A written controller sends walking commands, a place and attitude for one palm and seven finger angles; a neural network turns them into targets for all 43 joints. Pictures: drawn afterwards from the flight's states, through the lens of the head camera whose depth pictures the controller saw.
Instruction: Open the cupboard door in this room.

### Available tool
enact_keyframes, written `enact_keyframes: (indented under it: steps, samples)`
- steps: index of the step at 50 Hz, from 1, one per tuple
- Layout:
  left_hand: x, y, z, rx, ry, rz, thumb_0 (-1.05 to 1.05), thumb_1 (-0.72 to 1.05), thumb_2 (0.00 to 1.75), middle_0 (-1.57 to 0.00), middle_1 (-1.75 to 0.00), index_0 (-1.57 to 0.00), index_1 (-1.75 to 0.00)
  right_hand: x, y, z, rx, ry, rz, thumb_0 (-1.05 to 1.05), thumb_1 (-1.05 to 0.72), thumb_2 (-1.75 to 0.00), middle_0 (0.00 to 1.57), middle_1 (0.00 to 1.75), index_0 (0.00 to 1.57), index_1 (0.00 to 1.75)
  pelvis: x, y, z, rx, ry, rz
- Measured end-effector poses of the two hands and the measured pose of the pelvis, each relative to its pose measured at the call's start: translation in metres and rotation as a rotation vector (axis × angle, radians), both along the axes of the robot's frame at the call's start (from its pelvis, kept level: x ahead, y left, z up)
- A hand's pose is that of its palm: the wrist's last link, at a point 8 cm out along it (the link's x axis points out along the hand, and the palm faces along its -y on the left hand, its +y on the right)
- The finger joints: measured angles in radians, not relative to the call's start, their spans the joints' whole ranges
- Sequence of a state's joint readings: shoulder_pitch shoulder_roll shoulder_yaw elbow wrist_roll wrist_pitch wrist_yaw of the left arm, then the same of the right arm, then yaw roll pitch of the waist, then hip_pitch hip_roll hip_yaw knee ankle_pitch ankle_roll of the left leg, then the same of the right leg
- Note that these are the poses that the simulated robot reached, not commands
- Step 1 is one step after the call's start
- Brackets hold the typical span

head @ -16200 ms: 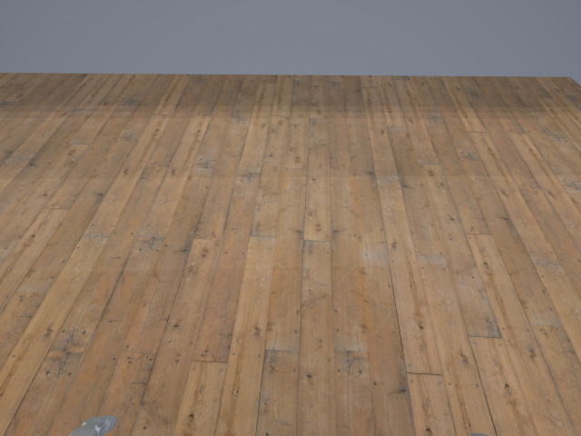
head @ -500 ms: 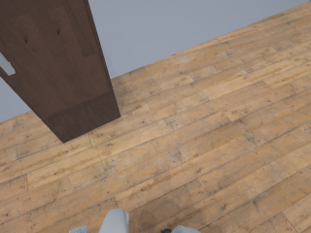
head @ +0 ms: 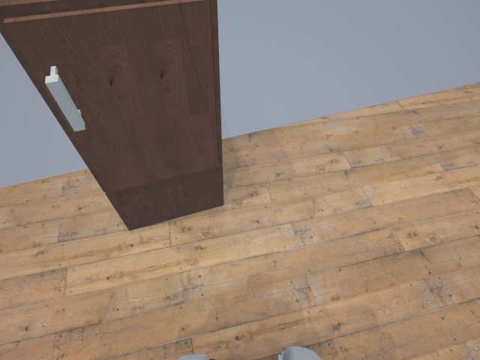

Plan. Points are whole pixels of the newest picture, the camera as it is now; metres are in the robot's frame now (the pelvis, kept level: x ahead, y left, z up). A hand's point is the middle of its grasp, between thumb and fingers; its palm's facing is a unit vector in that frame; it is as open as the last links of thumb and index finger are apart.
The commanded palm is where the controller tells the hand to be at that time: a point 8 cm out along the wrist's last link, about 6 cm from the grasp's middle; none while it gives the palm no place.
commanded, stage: turn to face it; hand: left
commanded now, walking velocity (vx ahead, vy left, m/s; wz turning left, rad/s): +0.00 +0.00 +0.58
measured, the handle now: (67, 99) +0.63 +0.45 +0.01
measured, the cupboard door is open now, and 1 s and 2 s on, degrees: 0 0 0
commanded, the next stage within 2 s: take the last steps up to it in 0.46 s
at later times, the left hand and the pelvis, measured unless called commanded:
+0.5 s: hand out of the picture +0.03 +0.11 -0.14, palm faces +0.28 -0.91 -0.29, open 7.4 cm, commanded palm none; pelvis +0.01 -0.10 +0.01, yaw +16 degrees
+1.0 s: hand out of the picture -0.09 +0.14 -0.17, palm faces +0.44 -0.88 -0.18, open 7.4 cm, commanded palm none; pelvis +0.01 -0.03 +0.01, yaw +23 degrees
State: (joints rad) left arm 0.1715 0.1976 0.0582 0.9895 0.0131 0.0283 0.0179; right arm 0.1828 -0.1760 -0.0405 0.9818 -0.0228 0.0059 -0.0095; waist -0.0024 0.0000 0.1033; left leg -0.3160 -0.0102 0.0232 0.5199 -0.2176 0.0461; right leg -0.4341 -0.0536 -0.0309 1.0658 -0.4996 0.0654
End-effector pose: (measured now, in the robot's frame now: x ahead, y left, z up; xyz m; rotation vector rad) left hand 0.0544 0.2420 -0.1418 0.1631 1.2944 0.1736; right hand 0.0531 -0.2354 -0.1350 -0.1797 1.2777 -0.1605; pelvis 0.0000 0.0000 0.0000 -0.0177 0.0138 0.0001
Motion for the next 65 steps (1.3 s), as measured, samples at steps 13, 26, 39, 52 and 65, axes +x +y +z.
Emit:
enact_keyframes:
  steps: [13,26,39,52,65]
  samples:
    - [0.043,-0.029,0.028,0.112,-0.205,0.062,0.0,0.91,0.9,-0.2,-0.3,-0.2,-0.3,0.014,-0.069,-0.02,0.021,0.051,0.077,0.01,-0.91,-0.9,0.2,0.3,0.2,0.3,0.007,-0.061,-0.009,0.03,-0.001,0.151]
    - [-0.053,-0.091,0.038,0.089,-0.094,0.247,0.0,0.9,0.9,-0.2,-0.3,-0.2,-0.3,0.076,-0.1,-0.011,0.028,0.007,0.254,0.01,-0.91,-0.9,0.2,0.3,0.19,0.3,0.005,-0.097,0.006,0.074,-0.011,0.293]
    - [-0.199,-0.109,0.004,-0.039,0.147,0.483,0.0,0.9,0.9,-0.2,-0.3,-0.2,-0.3,0.114,-0.022,0.006,0.01,-0.055,0.478,0.01,-0.91,-0.9,0.2,0.3,0.19,0.3,-0.012,-0.07,0.001,0.019,0.004,0.385]
    - [-0.144,-0.047,-0.001,-0.06,0.095,0.438,0.01,0.91,0.9,-0.2,-0.3,-0.2,-0.3,0.065,-0.003,0.009,-0.025,0.039,0.387,-0.01,-0.94,-0.9,0.2,0.3,0.2,0.3,0.019,-0.022,0.005,0.023,-0.027,0.394]
    - [0.085,-0.001,-0.005,0.022,-0.139,0.266,0.0,0.91,0.9,-0.2,-0.3,-0.2,-0.3,0.037,-0.015,-0.022,0.007,0.403,0.221,0.01,-0.91,-0.9,0.2,0.3,0.2,0.3,0.129,-0.013,-0.022,0.026,-0.006,0.368]
